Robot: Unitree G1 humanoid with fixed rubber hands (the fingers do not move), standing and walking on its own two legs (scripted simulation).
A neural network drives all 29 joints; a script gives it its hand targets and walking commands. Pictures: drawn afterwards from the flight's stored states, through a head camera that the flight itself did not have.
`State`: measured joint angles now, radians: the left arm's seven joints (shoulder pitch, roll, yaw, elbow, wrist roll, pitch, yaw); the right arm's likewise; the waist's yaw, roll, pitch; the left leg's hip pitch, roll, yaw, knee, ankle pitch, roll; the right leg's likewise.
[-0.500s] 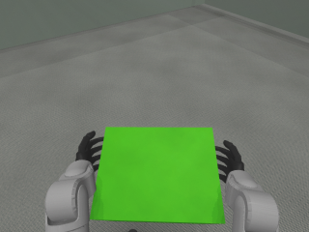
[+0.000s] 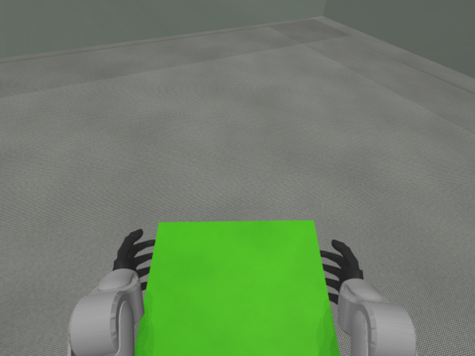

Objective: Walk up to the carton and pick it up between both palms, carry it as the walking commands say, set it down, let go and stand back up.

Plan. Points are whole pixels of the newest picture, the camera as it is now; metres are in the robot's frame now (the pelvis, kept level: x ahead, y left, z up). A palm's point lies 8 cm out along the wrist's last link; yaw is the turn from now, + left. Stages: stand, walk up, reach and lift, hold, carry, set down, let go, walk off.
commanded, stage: carry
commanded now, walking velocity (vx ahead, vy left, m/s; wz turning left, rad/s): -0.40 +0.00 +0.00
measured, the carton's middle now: (237, 304) +0.24 +0.01 -0.01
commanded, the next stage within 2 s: none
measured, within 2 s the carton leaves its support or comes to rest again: neither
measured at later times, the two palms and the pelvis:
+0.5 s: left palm out of the picture -0.02 +0.08 +0.10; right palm out of the picture -0.06 -0.24 +0.08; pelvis -0.27 -0.05 +0.01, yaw -3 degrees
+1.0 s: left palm out of the picture -0.29 +0.13 +0.11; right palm out of the picture -0.29 -0.19 +0.10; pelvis -0.54 -0.05 +0.01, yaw +0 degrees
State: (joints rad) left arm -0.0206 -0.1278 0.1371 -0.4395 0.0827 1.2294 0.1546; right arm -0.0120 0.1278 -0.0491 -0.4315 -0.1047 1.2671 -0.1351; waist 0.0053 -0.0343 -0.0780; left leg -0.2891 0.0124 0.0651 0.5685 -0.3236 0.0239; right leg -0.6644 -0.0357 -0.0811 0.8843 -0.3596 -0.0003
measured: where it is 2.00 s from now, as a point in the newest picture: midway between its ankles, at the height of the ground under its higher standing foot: outside the picture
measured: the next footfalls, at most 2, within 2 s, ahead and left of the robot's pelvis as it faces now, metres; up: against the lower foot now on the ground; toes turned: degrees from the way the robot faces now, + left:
right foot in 0.30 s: -0.21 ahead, -0.16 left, +0.00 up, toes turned -7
left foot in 0.70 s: -0.40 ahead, +0.07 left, +0.00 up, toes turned +5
